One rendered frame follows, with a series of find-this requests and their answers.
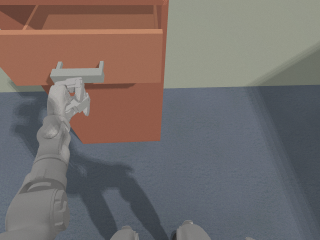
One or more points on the drawer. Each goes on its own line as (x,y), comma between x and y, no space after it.
(125,37)

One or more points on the robot right thigh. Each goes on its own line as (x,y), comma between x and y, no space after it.
(191,232)

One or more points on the robot left hand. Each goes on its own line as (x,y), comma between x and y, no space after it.
(61,103)

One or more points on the cabinet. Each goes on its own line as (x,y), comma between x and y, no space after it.
(119,112)

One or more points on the handle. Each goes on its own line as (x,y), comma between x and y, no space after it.
(88,75)

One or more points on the robot left thigh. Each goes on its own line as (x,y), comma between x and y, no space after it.
(125,234)

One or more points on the robot left forearm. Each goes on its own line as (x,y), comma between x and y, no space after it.
(51,162)

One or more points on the robot thigh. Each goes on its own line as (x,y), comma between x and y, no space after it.
(125,234)
(191,232)

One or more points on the left robot upper arm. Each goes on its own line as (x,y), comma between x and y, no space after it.
(38,215)

